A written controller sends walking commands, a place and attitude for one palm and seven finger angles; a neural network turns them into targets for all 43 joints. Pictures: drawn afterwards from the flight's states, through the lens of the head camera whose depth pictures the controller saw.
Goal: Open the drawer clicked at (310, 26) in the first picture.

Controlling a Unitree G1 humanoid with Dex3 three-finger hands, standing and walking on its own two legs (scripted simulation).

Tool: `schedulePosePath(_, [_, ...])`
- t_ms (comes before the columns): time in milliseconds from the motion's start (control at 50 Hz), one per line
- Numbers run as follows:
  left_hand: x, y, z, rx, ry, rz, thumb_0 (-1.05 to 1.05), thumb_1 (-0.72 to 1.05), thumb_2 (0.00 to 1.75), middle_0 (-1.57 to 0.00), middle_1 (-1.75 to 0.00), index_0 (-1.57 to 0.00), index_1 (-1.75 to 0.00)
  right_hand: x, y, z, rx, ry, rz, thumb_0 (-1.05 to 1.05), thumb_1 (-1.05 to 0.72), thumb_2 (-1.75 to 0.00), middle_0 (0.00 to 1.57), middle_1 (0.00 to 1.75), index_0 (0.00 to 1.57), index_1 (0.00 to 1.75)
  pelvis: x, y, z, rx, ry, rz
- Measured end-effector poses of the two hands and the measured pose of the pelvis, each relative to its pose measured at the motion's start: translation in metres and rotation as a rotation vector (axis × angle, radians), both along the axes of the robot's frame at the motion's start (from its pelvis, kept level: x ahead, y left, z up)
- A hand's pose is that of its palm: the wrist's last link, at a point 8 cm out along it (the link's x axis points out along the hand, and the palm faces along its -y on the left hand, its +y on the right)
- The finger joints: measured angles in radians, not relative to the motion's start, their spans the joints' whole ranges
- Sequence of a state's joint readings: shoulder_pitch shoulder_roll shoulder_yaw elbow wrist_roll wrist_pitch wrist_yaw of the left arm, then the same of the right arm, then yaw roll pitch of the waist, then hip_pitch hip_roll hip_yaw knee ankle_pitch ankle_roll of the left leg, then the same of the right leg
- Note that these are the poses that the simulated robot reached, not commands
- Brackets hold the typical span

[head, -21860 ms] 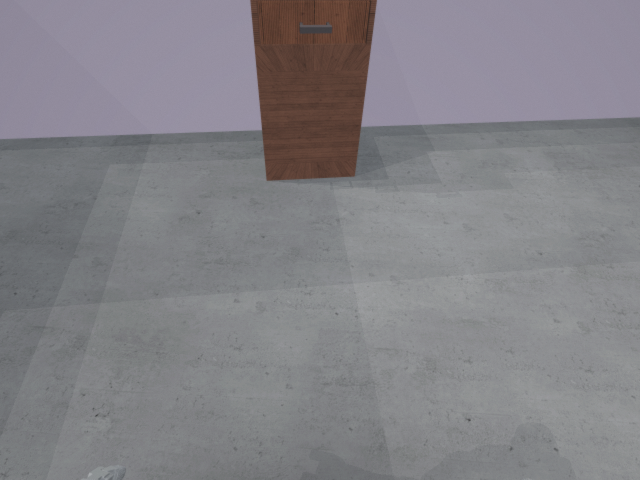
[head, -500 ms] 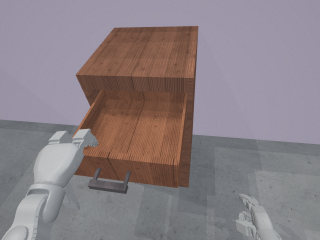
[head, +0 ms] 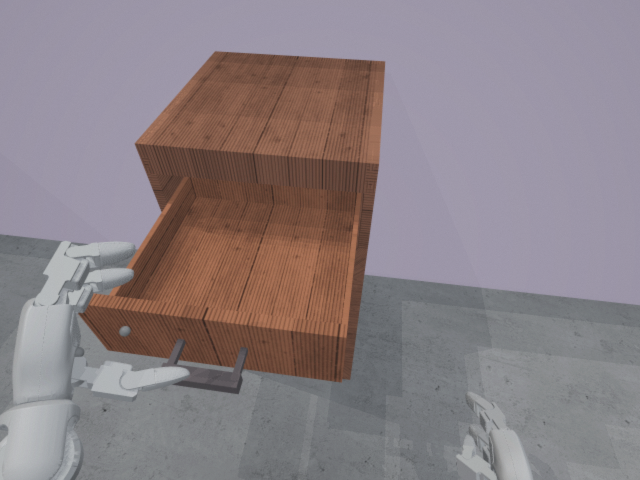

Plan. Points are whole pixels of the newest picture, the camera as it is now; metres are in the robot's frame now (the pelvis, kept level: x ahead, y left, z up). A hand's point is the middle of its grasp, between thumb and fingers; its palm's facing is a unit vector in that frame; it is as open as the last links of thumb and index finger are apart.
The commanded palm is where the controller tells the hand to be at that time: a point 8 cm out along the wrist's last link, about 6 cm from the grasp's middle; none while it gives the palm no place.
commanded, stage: draw the hand back to the body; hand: left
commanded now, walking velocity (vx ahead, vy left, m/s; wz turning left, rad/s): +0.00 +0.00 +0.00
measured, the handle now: (205, 364) +0.27 +0.21 -0.05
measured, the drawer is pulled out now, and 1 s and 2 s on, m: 0.30 0.30 0.30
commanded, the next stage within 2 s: step back with the hand held close in 0.72 s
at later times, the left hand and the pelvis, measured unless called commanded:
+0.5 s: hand (78, 328) +0.19 +0.26 +0.16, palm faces +0.43 -0.81 -0.41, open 8.8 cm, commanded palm +0.14 +0.29 +0.17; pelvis +0.01 +0.01 +0.00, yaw +0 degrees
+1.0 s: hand (85, 329) +0.19 +0.25 +0.17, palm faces +0.40 -0.79 -0.46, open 7.4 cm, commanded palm +0.12 +0.29 +0.17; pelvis +0.00 +0.01 +0.00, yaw +1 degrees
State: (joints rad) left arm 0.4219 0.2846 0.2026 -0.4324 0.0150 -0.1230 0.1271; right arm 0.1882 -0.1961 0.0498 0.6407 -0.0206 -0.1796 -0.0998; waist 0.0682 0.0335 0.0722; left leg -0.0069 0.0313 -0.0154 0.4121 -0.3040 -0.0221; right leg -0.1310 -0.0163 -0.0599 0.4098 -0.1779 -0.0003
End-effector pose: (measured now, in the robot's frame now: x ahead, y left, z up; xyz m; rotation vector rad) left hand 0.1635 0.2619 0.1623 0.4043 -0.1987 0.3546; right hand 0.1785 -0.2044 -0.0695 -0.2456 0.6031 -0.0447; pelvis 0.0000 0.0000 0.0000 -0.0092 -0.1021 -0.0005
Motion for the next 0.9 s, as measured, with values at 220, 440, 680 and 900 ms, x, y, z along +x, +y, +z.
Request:
schedulePosePath(220, [0.003, 0.015, 0.009, 0.04, -0.004, -0.002, -0.01, 0.08, 0.54, -0.27, -0.83, -0.27, -0.83, 0.004, -0.002, -0.001, -0.002, 0.005, -0.014, 0.01, -0.9, -0.89, 0.2, 0.3, 0.2, 0.3, 0.009, 0.007, 0.001, -0.005, 0.018, -0.006])
schedulePosePath(440, [-0.007, 0.031, 0.013, 0.064, 0.013, 0.051, 0.0, 0.46, 0.71, -0.25, -0.58, -0.24, -0.59, 0.018, 0.006, 0.003, 0.009, -0.018, -0.007, 0.01, -0.9, -0.89, 0.2, 0.3, 0.2, 0.3, 0.011, 0.012, 0.001, -0.007, 0.026, -0.003])
schedulePosePath(680, [-0.013, 0.03, 0.013, 0.048, 0.0, 0.073, 0.01, 0.81, 0.86, -0.22, -0.35, -0.21, -0.36, 0.019, 0.015, 0.003, 0.025, -0.025, 0.019, 0.01, -0.9, -0.89, 0.2, 0.3, 0.2, 0.3, 0.009, 0.011, 0.001, -0.004, 0.023, 0.006])
schedulePosePath(900, [-0.013, 0.027, 0.022, 0.101, -0.021, 0.063, 0.01, 0.88, 0.89, -0.22, -0.3, -0.21, -0.31, 0.011, 0.004, -0.001, 0.029, -0.002, -0.002, 0.01, -0.9, -0.89, 0.2, 0.3, 0.2, 0.3, 0.005, 0.005, -0.001, -0.005, 0.048, 0.015])
